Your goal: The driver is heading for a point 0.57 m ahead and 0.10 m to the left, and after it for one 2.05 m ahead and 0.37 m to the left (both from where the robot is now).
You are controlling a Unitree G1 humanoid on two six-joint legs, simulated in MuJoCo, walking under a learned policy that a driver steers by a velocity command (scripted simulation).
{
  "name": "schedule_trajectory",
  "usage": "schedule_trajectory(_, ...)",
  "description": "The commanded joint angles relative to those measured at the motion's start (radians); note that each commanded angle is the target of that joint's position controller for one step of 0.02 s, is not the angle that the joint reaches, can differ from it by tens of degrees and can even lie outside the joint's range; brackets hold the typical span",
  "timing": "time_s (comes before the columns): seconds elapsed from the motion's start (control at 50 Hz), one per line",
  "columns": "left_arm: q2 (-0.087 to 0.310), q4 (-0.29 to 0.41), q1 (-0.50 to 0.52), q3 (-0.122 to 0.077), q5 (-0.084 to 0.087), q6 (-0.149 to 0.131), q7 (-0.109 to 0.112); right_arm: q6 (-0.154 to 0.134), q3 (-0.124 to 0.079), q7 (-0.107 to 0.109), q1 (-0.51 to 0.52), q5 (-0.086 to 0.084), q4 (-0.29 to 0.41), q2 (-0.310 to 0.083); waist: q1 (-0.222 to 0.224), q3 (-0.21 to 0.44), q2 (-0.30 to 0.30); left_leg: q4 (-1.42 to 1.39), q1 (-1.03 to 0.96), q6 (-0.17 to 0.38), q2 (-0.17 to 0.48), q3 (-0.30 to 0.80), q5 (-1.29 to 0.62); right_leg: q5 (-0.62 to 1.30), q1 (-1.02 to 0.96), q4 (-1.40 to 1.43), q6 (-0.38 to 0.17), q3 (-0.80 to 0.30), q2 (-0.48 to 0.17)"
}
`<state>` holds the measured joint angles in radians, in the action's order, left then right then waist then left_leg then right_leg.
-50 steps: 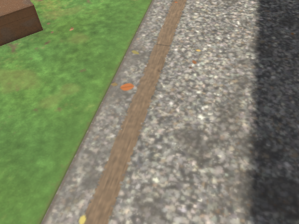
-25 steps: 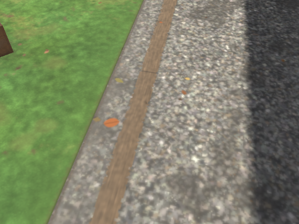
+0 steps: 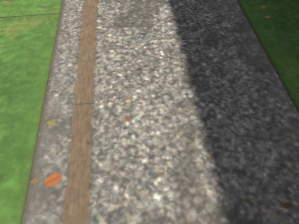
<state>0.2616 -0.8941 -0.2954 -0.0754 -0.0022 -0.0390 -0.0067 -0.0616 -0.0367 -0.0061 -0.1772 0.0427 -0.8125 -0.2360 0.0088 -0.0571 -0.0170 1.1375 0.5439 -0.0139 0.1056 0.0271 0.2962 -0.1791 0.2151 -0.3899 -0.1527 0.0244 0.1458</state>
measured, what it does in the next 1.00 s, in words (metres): walks ahead, turning left: left foot, then right foot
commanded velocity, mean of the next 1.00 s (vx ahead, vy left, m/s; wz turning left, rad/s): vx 0.41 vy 0.00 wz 0.21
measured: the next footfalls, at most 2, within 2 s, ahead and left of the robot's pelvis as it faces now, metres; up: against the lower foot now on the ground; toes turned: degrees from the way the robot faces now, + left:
left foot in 0.36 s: +0.37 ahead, +0.12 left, +0.00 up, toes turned +5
right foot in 0.88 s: +0.67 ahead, +0.02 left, +0.00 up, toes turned +17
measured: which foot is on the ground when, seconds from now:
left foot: up 0.00-0.34, down 0.36-0.88, up 0.90-1.00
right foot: down 0.00-0.36, up 0.38-0.86, down 0.88-1.00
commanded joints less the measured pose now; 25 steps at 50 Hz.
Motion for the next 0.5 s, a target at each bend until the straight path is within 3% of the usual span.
schedule_trajectory(0.02, 0.117, 0.043, -0.044, -0.02, 0.004, -0.035, 0.002, 0.026, -0.013, -0.009, -0.068, 0.007, 0.029, -0.062, -0.026, 0.041, 0.025, -0.097, 0.055, -0.022, 0.015, -0.033, -0.096, 0.369, -0.045, 0.199, -0.12, -0.242, -0.266)
schedule_trajectory(0.14, 0.106, 0.006, -0.157, -0.006, 0.001, -0.042, 0.003, 0.026, -0.007, -0.021, 0.125, -0.011, 0.078, -0.066, 0.054, 0.013, 0.074, -0.362, 0.143, 0.002, 0.002, -0.063, -0.314, 0.437, -0.202, 0.214, -0.022, -0.184, -0.26)
schedule_trajectory(0.24, 0.098, -0.028, -0.206, 0.01, -0.023, -0.047, 0.017, 0.017, 0.002, -0.032, 0.239, -0.021, 0.113, -0.065, 0.085, -0.037, 0.076, -0.5, 0.151, 0.061, -0.042, -0.093, -0.293, 0.501, -0.33, 0.221, -0.019, -0.129, -0.314)
schedule_trajectory(0.28, 0.107, -0.035, -0.182, 0.012, -0.03, -0.048, 0.027, 0.012, 0.0, -0.036, 0.218, -0.023, 0.113, -0.071, 0.055, -0.04, 0.076, -0.546, 0.087, 0.096, -0.076, -0.099, -0.226, 0.63, -0.355, 0.187, -0.011, -0.092, -0.337)
schedule_trajectory(0.3, 0.116, -0.035, -0.158, 0.013, -0.032, -0.05, 0.032, 0.011, -0.003, -0.032, 0.176, -0.024, 0.1, -0.076, 0.03, -0.021, 0.082, -0.562, 0.014, 0.117, -0.109, -0.114, -0.183, 0.786, -0.357, 0.137, 0.0, -0.065, -0.339)
schedule_trajectory(0.34, 0.136, -0.041, -0.138, 0.011, -0.039, -0.047, 0.038, 0.006, -0.021, -0.018, -0.002, -0.022, 0.042, -0.107, -0.047, 0.076, 0.095, -0.592, -0.18, 0.161, -0.183, -0.14, -0.108, 1.045, -0.372, -0.093, 0.019, -0.026, -0.335)
schedule_trajectory(0.36, 0.145, -0.037, -0.119, 0.011, -0.033, -0.044, 0.038, -0.002, -0.033, -0.011, -0.157, -0.013, -0.006, -0.124, -0.122, 0.149, 0.078, -0.661, -0.373, 0.192, -0.184, -0.121, -0.154, 0.982, -0.294, -0.296, 0.034, 0.006, -0.314)
schedule_trajectory(0.38, 0.126, -0.003, -0.108, 0.022, -0.025, -0.05, 0.038, -0.003, -0.056, 0.001, -0.321, 0.008, -0.039, -0.197, -0.18, 0.253, -0.004, -0.669, -0.62, 0.259, 0.002, 0.115, -0.094, 0.66, -0.084, -0.596, 0.051, 0.044, -0.274)
schedule_trajectory(0.4, 0.048, 0.022, -0.192, 0.033, -0.002, -0.055, 0.017, 0.004, -0.081, 0.0, -0.32, 0.006, -0.042, -0.281, -0.095, 0.316, -0.249, -0.763, -0.866, 0.441, 0.253, 0.663, -0.114, -0.241, 0.334, -0.976, 0.107, 0.052, -0.043)
schedule_trajectory(0.42, 0.12, 0.03, -0.107, 0.021, -0.031, -0.061, 0.017, 0.011, -0.072, -0.015, -0.249, -0.041, -0.044, -0.224, -0.089, 0.256, -0.083, -0.835, -0.817, 0.417, 0.218, 0.7, -0.079, -0.266, 0.447, -1.021, 0.085, -0.1, -0.092)
schedule_trajectory(0.44, 0.122, 0.064, -0.031, 0.022, -0.022, -0.073, 0.009, 0.015, -0.066, -0.017, -0.167, -0.043, -0.023, -0.197, -0.065, 0.133, -0.044, -0.855, -0.678, 0.39, 0.195, 0.545, -0.115, -0.17, 0.474, -0.976, 0.085, -0.105, -0.145)
schedule_trajectory(0.46, 0.117, 0.074, 0.002, 0.025, -0.022, -0.08, 0.006, 0.015, -0.057, -0.018, -0.133, -0.036, -0.021, -0.152, -0.044, 0.075, 0.03, -0.881, -0.569, 0.361, 0.156, 0.461, -0.22, -0.125, 0.443, -0.914, 0.092, -0.094, -0.177)
schedule_trajectory(0.5, 0.091, 0.086, -0.002, 0.031, -0.04, -0.05, 0.002, 0.007, -0.043, -0.008, -0.119, -0.039, -0.033, -0.115, 0.012, 0.043, 0.03, -0.908, -0.429, 0.313, 0.074, 0.34, -0.354, -0.119, 0.36, -0.813, 0.125, -0.089, -0.213)
Keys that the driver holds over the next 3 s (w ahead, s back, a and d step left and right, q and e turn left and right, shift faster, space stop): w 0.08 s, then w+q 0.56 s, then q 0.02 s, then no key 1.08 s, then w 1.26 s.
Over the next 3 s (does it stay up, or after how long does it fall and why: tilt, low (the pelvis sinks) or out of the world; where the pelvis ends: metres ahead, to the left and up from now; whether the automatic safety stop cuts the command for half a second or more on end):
stays up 1.10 0.22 0.00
